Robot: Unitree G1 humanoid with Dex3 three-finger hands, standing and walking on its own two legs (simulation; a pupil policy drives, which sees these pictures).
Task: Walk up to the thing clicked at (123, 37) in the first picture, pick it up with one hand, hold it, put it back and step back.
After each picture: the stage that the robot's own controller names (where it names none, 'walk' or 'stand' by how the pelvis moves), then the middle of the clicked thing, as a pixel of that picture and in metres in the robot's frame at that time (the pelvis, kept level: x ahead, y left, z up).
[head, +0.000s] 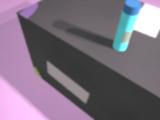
stand; (125, 27) +0.66 -0.20 +0.04
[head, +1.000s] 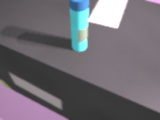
walk; (79, 25) +0.58 +0.05 +0.07
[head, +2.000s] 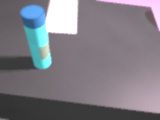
stand; (38, 41) +0.47 +0.18 +0.07
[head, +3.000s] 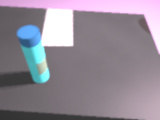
stand; (35, 57) +0.44 +0.19 +0.04
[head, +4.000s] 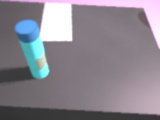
stand; (34, 53) +0.45 +0.19 +0.04
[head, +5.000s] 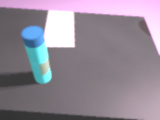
stand; (38, 58) +0.45 +0.18 +0.03
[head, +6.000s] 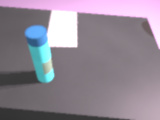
stand; (41, 57) +0.45 +0.17 +0.03
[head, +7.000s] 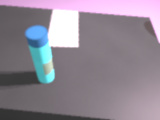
stand; (42, 57) +0.45 +0.17 +0.03
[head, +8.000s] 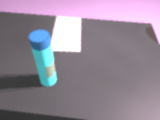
rise first; (44, 61) +0.45 +0.17 +0.04
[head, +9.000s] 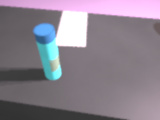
go down; (49, 54) +0.47 +0.16 +0.04
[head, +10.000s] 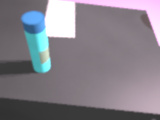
go down; (38, 45) +0.48 +0.15 +0.06
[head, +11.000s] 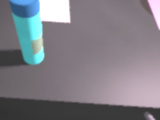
go down; (29, 32) +0.46 +0.15 +0.10
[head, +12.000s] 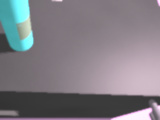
close in; (14, 13) +0.47 +0.16 +0.13
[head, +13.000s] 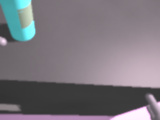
close in; (15, 0) +0.50 +0.15 +0.15
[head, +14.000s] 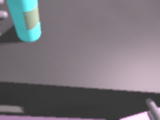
lift; (22, 2) +0.49 +0.14 +0.15
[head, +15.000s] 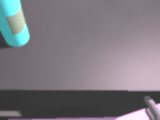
lift; (5, 7) +0.48 +0.16 +0.15
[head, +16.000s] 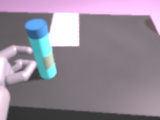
lift; (42, 52) +0.48 +0.16 +0.08
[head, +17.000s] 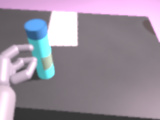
close; (41, 52) +0.47 +0.16 +0.07
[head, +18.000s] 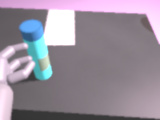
close; (38, 53) +0.46 +0.17 +0.07
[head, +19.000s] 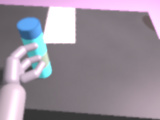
stand; (37, 51) +0.46 +0.17 +0.07
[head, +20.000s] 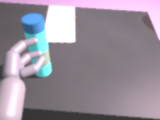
stand; (38, 48) +0.47 +0.16 +0.07
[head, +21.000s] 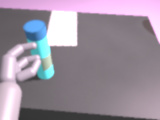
stand; (40, 53) +0.47 +0.16 +0.06
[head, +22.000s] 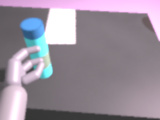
stand; (38, 51) +0.47 +0.17 +0.07
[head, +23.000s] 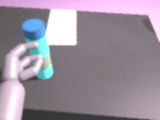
stand; (39, 52) +0.47 +0.17 +0.07
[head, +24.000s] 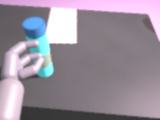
stand; (40, 50) +0.47 +0.16 +0.06
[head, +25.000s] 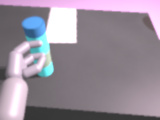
stand; (40, 50) +0.48 +0.16 +0.07
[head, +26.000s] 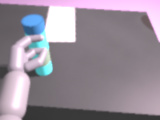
stand; (39, 48) +0.48 +0.16 +0.07
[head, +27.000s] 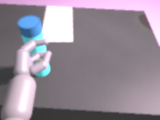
stand; (36, 49) +0.47 +0.17 +0.07
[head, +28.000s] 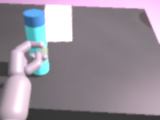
crouch; (37, 44) +0.49 +0.17 +0.07
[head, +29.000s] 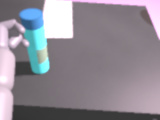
crouch; (36, 44) +0.48 +0.16 +0.07
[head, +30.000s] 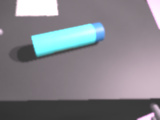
lower; (69, 38) +0.50 -0.01 +0.03
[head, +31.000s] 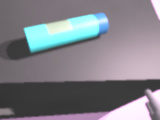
lower; (68, 31) +0.48 -0.02 +0.06
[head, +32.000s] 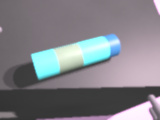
lower; (77, 55) +0.40 -0.03 +0.06
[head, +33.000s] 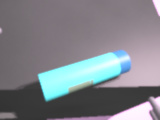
lower; (86, 73) +0.34 -0.05 +0.06
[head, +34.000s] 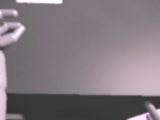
open; out of the picture +0.21 -0.07 -0.22
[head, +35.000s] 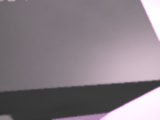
sink last; out of the picture +0.14 +0.01 -0.55
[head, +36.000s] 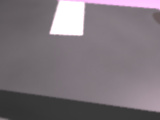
stand; out of the picture +0.12 +0.02 -0.59
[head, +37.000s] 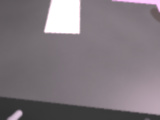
stand; out of the picture +0.11 +0.01 -0.59
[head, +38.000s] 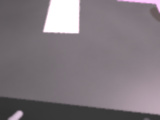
stand; out of the picture +0.11 +0.01 -0.59
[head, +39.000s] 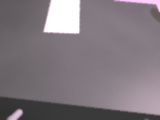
stand; out of the picture +0.11 +0.01 -0.59
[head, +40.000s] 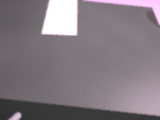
stand; out of the picture +0.11 +0.02 -0.59
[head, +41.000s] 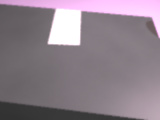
stand; out of the picture +0.12 +0.02 -0.65
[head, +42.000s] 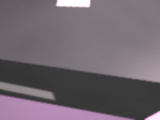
walk; out of the picture +0.23 +0.02 -0.64
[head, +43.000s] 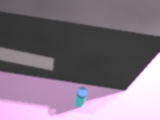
walk; (80, 98) +0.51 -0.05 -0.63
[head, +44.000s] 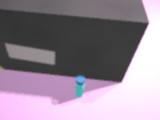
stand; (79, 87) +0.71 +0.02 -0.64
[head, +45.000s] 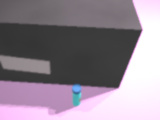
stand; (76, 95) +0.66 +0.03 -0.66
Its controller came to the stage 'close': yes
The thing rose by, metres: 0.00
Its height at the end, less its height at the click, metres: -0.69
